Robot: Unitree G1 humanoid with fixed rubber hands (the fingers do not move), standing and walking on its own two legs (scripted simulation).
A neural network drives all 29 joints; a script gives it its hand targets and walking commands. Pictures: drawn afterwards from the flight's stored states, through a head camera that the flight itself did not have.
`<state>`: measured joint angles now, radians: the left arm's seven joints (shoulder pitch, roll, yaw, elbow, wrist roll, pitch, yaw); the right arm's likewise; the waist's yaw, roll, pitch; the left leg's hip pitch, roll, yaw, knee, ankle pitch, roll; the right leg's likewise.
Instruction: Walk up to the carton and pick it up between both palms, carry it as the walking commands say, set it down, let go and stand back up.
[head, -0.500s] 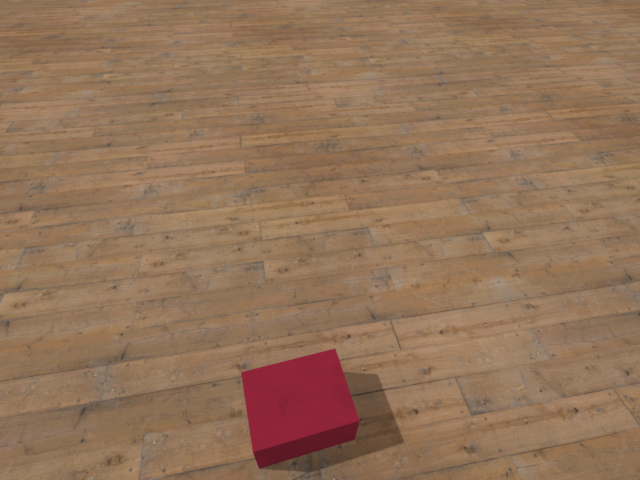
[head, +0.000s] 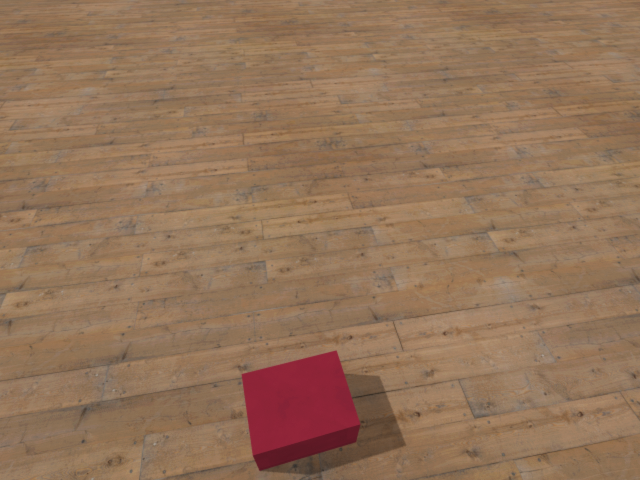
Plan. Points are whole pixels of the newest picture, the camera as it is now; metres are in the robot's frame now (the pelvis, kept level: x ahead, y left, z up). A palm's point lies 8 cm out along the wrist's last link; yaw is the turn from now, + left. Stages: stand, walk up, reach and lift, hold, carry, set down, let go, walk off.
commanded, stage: walk up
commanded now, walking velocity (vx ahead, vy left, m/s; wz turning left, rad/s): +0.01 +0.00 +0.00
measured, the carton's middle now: (299, 408) +0.47 +0.06 -0.70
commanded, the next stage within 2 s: none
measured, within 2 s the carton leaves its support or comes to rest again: neither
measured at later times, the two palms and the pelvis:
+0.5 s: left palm out of the picture -0.02 +0.19 -0.15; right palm out of the picture +0.00 -0.21 -0.15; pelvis +0.02 -0.01 +0.00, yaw +0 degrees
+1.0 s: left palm out of the picture -0.01 +0.20 -0.15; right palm out of the picture +0.01 -0.21 -0.15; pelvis +0.03 -0.01 +0.00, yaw +0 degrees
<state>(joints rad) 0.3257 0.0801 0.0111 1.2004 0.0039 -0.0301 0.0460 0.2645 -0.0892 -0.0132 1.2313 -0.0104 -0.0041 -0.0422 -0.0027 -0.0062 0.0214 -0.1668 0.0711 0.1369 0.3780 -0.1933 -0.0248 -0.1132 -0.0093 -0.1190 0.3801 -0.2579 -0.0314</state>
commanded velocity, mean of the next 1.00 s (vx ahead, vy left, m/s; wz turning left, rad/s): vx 0.01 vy -0.01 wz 0.03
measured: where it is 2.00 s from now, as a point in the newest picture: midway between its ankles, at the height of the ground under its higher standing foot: outside the picture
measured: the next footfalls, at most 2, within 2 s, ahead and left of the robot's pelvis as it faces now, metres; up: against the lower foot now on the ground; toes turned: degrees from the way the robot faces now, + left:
right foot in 1.20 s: +0.06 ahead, -0.15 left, +0.00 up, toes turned +2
left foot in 1.54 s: +0.20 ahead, +0.06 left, +0.00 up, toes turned +18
